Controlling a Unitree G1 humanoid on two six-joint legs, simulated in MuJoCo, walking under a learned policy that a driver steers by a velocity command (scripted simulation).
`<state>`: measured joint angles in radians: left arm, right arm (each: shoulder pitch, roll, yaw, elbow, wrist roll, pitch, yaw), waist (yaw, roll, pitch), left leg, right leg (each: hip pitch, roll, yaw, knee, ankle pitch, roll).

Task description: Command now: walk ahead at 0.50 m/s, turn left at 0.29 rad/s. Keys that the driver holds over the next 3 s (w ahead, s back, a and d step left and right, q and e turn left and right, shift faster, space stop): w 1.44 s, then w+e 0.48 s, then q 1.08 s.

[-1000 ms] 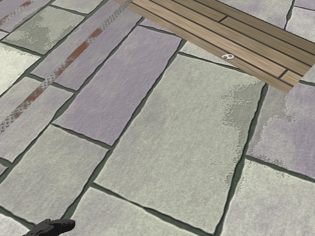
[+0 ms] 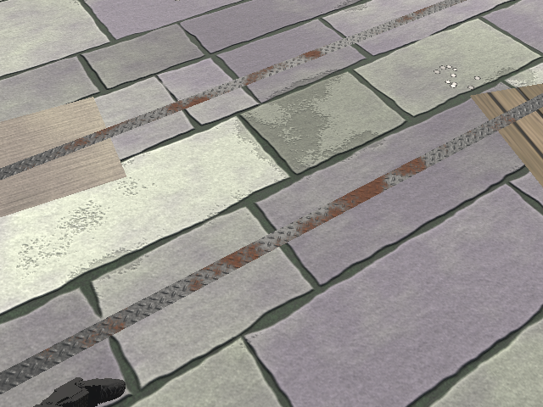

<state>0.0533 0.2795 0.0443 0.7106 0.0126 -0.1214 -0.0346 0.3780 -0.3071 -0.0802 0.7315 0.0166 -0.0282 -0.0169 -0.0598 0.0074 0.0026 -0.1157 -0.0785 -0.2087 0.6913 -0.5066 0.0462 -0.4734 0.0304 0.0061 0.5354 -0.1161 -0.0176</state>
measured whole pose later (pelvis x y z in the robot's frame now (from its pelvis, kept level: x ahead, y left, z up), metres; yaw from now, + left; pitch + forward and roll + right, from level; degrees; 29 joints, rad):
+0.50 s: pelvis +0.27 +0.03 +0.00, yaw +2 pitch +3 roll -1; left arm 0.41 0.31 0.05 0.89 -0.02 -0.05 0.00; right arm 0.02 -0.26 -0.03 0.63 0.00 -0.08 0.03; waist 0.09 0.00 0.02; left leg -0.47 0.01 0.01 0.52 -0.08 0.07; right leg -0.03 -0.02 -0.01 0.50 -0.44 0.01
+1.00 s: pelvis +0.55 +0.03 +0.00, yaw +2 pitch +3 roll +2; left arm 0.03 0.26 0.02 0.72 -0.01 -0.09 -0.05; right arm 0.41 -0.30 -0.06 0.88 0.02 -0.05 0.00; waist -0.08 -0.02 0.01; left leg 0.05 -0.02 0.02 0.36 -0.44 0.01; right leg -0.50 -0.03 -0.02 0.50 -0.04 -0.06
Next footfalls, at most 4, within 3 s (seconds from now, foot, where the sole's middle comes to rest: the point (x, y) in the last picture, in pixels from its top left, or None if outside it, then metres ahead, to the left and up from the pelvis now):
0.48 left None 0.41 0.15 -0.76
1.00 right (296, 315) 0.72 -0.08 -0.76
1.52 left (200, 235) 0.99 0.18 -0.76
2.04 right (287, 168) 1.26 -0.10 -0.76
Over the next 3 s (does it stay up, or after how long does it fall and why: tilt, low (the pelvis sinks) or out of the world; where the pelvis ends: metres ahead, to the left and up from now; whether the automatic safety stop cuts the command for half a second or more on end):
stays up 1.26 0.04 0.02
